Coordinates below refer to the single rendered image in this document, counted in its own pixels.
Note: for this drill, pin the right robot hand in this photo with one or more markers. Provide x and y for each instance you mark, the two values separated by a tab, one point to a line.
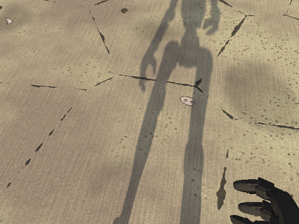
282	208

